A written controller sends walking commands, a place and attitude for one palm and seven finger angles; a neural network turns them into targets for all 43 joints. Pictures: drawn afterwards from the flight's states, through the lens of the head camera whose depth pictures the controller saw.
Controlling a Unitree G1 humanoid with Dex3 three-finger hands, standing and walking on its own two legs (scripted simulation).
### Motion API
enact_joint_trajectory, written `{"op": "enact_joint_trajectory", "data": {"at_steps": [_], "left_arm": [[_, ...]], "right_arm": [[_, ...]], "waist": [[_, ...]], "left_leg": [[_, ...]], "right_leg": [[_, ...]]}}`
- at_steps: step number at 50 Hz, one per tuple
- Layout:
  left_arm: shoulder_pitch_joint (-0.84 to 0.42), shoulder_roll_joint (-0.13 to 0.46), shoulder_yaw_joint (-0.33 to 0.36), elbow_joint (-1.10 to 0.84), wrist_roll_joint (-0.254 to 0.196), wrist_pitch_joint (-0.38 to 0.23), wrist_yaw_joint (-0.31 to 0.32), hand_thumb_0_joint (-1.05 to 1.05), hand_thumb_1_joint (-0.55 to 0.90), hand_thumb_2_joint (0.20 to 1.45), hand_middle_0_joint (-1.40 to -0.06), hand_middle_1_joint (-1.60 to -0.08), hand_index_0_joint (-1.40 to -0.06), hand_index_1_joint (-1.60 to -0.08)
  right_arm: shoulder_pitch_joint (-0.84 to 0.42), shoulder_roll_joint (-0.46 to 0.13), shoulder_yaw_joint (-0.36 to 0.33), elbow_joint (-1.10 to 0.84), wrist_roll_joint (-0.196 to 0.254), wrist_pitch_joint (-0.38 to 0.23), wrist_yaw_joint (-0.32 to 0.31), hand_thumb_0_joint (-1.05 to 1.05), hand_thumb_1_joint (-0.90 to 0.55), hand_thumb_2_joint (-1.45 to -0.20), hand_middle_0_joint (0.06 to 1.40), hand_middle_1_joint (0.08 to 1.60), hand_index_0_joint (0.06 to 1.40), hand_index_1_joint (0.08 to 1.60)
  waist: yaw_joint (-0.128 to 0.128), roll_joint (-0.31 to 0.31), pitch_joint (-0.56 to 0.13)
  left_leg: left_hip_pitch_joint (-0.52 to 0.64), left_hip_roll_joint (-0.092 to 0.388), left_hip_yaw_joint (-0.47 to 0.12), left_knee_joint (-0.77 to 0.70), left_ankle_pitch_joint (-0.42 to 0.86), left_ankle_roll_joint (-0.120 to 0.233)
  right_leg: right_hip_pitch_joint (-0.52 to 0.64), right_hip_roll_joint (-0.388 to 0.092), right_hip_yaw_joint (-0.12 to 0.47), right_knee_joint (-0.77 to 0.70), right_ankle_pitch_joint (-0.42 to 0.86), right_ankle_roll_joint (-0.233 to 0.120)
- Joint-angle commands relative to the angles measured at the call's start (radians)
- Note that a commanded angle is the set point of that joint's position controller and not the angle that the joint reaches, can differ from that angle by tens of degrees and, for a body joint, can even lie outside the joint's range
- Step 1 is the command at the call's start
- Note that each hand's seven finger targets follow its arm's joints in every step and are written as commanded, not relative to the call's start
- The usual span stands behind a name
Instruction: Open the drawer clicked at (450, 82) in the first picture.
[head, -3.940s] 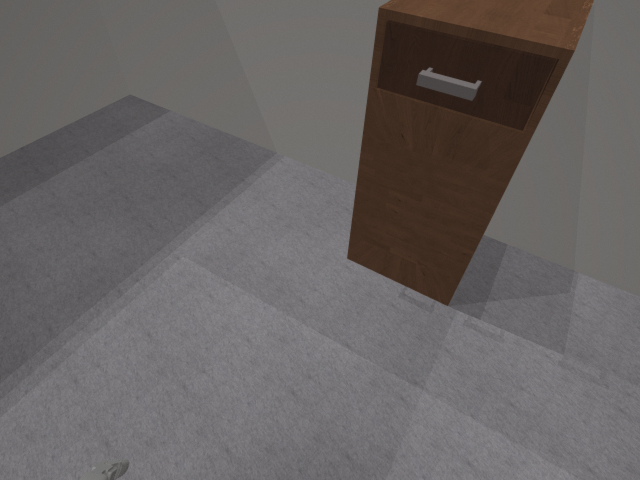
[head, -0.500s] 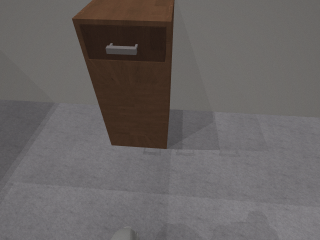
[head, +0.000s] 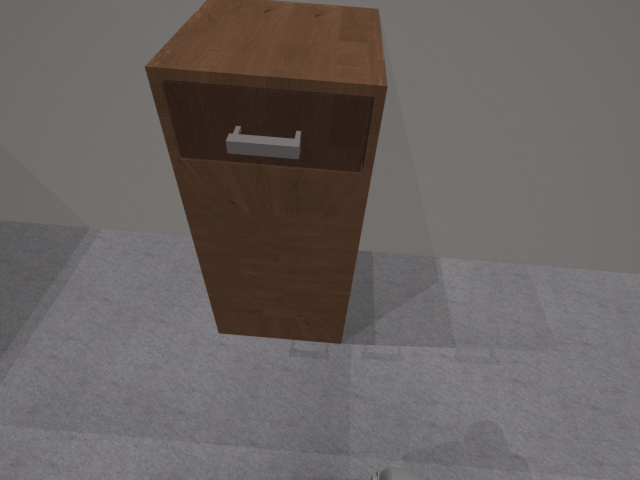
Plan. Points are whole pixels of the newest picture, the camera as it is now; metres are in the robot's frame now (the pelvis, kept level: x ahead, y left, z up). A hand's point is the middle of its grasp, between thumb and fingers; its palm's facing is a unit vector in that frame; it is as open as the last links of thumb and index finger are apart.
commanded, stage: take the last steps up to it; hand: left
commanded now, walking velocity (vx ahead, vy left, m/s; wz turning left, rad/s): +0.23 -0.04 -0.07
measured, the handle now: (265, 139) +0.69 +0.15 +0.06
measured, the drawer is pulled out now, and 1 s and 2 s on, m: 0.00 0.00 0.00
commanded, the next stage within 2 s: come to a stop and stand still in 0.14 s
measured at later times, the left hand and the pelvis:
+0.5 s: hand (244, 425) +0.24 +0.13 -0.17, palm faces +0.03 -0.97 -0.22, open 7.2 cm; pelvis +0.13 -0.04 -0.01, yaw +0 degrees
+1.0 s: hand out of the picture +0.10 +0.23 -0.18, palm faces +0.04 -0.98 -0.20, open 7.4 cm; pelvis +0.11 +0.04 +0.00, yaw -1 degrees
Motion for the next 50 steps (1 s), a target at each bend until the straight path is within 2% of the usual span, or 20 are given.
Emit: {"op": "enact_joint_trajectory", "data": {"at_steps": [1,8,10,11,12,13,14,15,16,19,27,30,33,34,35,36,37,39,43,50], "left_arm": [[-0.003,0.015,-0.002,-0.042,-0.004,0.003,-0.014,0.0,0.9,0.9,-0.2,-0.3,-0.2,-0.3],[-0.141,-0.003,-0.019,-0.085,-0.011,-0.013,-0.007,0.0,0.9,0.9,-0.2,-0.3,-0.2,-0.3],[-0.091,0.004,-0.018,-0.069,-0.01,-0.022,-0.006,0.0,0.9,0.9,-0.2,-0.3,-0.2,-0.3],[-0.009,0.015,-0.013,-0.043,-0.009,-0.03,-0.004,0.0,0.9,0.9,-0.2,-0.3,-0.2,-0.3],[0.093,0.048,-0.005,-0.006,-0.008,-0.041,0.001,0.0,0.9,0.9,-0.2,-0.3,-0.2,-0.3],[0.211,0.123,0.011,0.025,-0.004,-0.053,0.017,0.0,0.9,0.9,-0.2,-0.3,-0.2,-0.3],[0.272,0.184,0.017,0.038,-0.02,-0.057,0.022,0.0,0.9,0.9,-0.2,-0.3,-0.2,-0.3],[0.199,0.166,0.002,0.024,-0.03,-0.052,0.031,0.0,0.9,0.9,-0.2,-0.3,-0.2,-0.3],[0.106,0.154,-0.001,0.008,-0.025,-0.049,0.038,0.0,0.9,0.9,-0.2,-0.3,-0.2,-0.3],[-0.026,0.099,-0.012,-0.037,-0.018,-0.017,0.056,0.0,0.9,0.9,-0.2,-0.3,-0.2,-0.3],[-0.065,0.15,0.021,-0.092,-0.008,0.011,0.055,0.0,0.9,0.9,-0.2,-0.3,-0.2,-0.3],[-0.07,0.161,0.024,-0.103,0.0,0.018,0.049,0.0,0.9,0.9,-0.2,-0.3,-0.2,-0.3],[-0.07,0.173,0.025,-0.1,-0.002,0.025,0.043,0.0,0.9,0.9,-0.2,-0.3,-0.2,-0.3],[-0.069,0.164,0.023,-0.102,-0.009,0.031,0.041,0.0,0.9,0.9,-0.2,-0.3,-0.2,-0.3],[-0.049,0.13,0.012,-0.105,-0.017,0.038,0.036,0.0,0.9,0.9,-0.2,-0.3,-0.2,-0.3],[-0.018,0.069,0.002,-0.119,-0.025,0.044,0.031,0.0,0.9,0.9,-0.2,-0.3,-0.2,-0.3],[-0.042,0.077,0.001,-0.119,-0.021,0.051,0.034,0.0,0.9,0.9,-0.2,-0.3,-0.2,-0.3],[-0.019,0.1,0.009,-0.086,-0.011,0.065,0.031,0.0,0.9,0.9,-0.2,-0.3,-0.2,-0.3],[0.058,0.094,-0.003,-0.029,-0.014,0.042,0.025,0.0,0.9,0.9,-0.2,-0.3,-0.2,-0.3],[0.026,0.059,-0.035,-0.009,-0.025,0.035,0.034,0.0,0.9,0.9,-0.2,-0.3,-0.2,-0.3]], "right_arm": [[0.104,-0.097,-0.011,-0.011,-0.007,-0.014,-0.003,0.0,-0.9,-0.9,0.2,0.3,0.2,0.3],[0.213,-0.094,-0.007,0.047,-0.021,0.007,-0.007,0.0,-0.9,-0.9,0.2,0.3,0.2,0.3],[0.207,-0.096,-0.005,0.052,-0.018,0.013,-0.01,0.0,-0.9,-0.9,0.2,0.3,0.2,0.3],[0.198,-0.099,-0.003,0.053,-0.012,0.013,-0.009,0.0,-0.9,-0.9,0.2,0.3,0.2,0.3],[0.186,-0.09,-0.001,0.052,-0.001,0.01,-0.006,0.0,-0.9,-0.9,0.2,0.3,0.2,0.3],[0.184,-0.05,0.006,0.036,0.01,0.008,-0.001,0.0,-0.9,-0.9,0.2,0.3,0.2,0.3],[0.208,-0.025,0.015,0.018,0.017,0.013,-0.007,0.0,-0.9,-0.9,0.2,0.3,0.2,0.3],[0.189,-0.038,0.013,0.029,0.018,0.03,-0.019,0.0,-0.9,-0.9,0.2,0.3,0.2,0.3],[0.165,-0.013,0.014,0.031,0.021,0.045,-0.017,0.0,-0.9,-0.9,0.2,0.3,0.2,0.3],[0.113,0.016,0.008,0.032,0.019,0.1,-0.015,0.0,-0.9,-0.9,0.2,0.3,0.2,0.3],[0.027,-0.042,-0.022,-0.057,-0.001,0.136,0.009,0.0,-0.9,-0.9,0.2,0.3,0.2,0.3],[-0.014,-0.052,-0.02,-0.092,0.002,0.122,0.013,0.0,-0.9,-0.9,0.2,0.3,0.2,0.3],[0.011,-0.064,-0.017,-0.095,0.001,0.104,0.013,0.0,-0.9,-0.9,0.2,0.3,0.2,0.3],[0.034,-0.077,-0.016,-0.088,0.0,0.098,0.014,0.0,-0.9,-0.9,0.2,0.3,0.2,0.3],[0.039,-0.12,-0.021,-0.089,-0.003,0.088,0.014,0.0,-0.9,-0.9,0.2,0.3,0.2,0.3],[-0.001,-0.203,-0.032,-0.119,-0.015,0.082,0.013,0.0,-0.9,-0.9,0.2,0.3,0.2,0.3],[-0.084,-0.229,-0.03,-0.154,-0.019,0.092,0.009,0.0,-0.9,-0.9,0.2,0.3,0.2,0.3],[-0.178,-0.184,-0.015,-0.163,-0.02,0.085,-0.01,0.0,-0.9,-0.9,0.2,0.3,0.2,0.3],[-0.133,-0.145,0.002,-0.137,-0.002,0.066,-0.02,0.0,-0.9,-0.9,0.2,0.3,0.2,0.3],[-0.018,-0.149,-0.004,-0.057,0.0,0.064,-0.022,0.0,-0.9,-0.9,0.2,0.3,0.2,0.3]], "waist": [[-0.011,0.076,0.131],[-0.061,0.131,0.136],[-0.034,0.125,0.107],[0.006,0.113,0.058],[0.053,0.079,-0.005],[0.091,-0.068,-0.098],[0.075,-0.159,-0.19],[0.053,-0.038,-0.171],[0.03,-0.065,-0.13],[-0.013,0.021,0.027],[-0.002,-0.101,-0.069],[0.006,-0.166,-0.08],[-0.015,-0.15,-0.085],[-0.029,-0.104,-0.083],[-0.032,0.041,-0.076],[-0.016,0.337,-0.025],[-0.011,0.35,0.03],[0.024,0.293,0.072],[0.026,0.144,-0.006],[-0.027,0.166,-0.044]], "left_leg": [[0.014,0.325,-0.247,-0.23,0.183,0.08],[0.117,0.327,-0.178,-0.092,0.513,0.066],[0.096,0.312,-0.148,-0.002,0.612,0.045],[0.075,0.286,-0.123,0.094,0.657,0.019],[-0.019,0.253,-0.096,0.224,0.619,-0.014],[-0.226,0.171,-0.038,0.432,0.347,-0.059],[-0.311,0.063,-0.052,0.664,-0.342,-0.103],[-0.249,0.097,-0.181,0.705,-0.378,-0.099],[-0.236,0.116,-0.195,0.712,-0.352,-0.103],[-0.204,0.123,-0.211,0.655,-0.286,-0.109],[-0.274,0.083,-0.196,0.605,-0.194,-0.144],[-0.234,0.075,-0.182,0.48,-0.193,-0.134],[-0.112,0.066,-0.151,0.236,-0.073,-0.128],[-0.021,0.067,-0.146,0.112,0.028,-0.123],[0.026,0.139,-0.23,0.012,0.049,-0.104],[-0.05,0.348,-0.479,-0.114,0.153,-0.038],[-0.228,0.407,-0.519,-0.177,0.127,0.035],[-0.274,0.323,-0.408,-0.19,0.097,0.028],[0.002,0.259,-0.288,-0.092,0.408,0.033],[0.143,0.292,-0.34,-0.063,0.592,0.07]], "right_leg": [[-0.083,-0.026,0.011,-0.131,0.023,0.004],[0.033,0.038,-0.075,-0.395,-0.077,-0.036],[0.165,0.078,-0.106,-0.483,-0.069,-0.054],[0.295,0.105,-0.125,-0.553,-0.007,-0.062],[0.49,0.078,-0.088,-0.588,0.101,-0.08],[0.713,-0.114,0.124,-0.576,0.373,-0.142],[0.8,-0.335,0.34,-0.627,0.807,-0.266],[0.667,-0.326,0.267,-0.641,0.938,-0.301],[0.567,-0.303,0.231,-0.658,0.905,-0.293],[0.294,-0.241,0.102,-0.718,0.699,-0.238],[0.362,-0.214,0.059,-0.709,0.521,-0.22],[0.37,-0.192,0.07,-0.703,0.404,-0.209],[0.334,-0.164,0.072,-0.657,0.233,-0.163],[0.274,-0.14,0.06,-0.618,0.141,-0.126],[0.203,-0.073,0.019,-0.521,-0.007,-0.082],[0.102,0.047,-0.063,-0.375,-0.256,-0.019],[0.155,0.077,0.012,-0.23,-0.357,-0.02],[0.177,0.073,0.091,-0.094,-0.279,-0.022],[0.105,0.081,0.076,-0.07,-0.2,0.003],[0.253,0.062,0.026,-0.435,-0.273,0.015]]}}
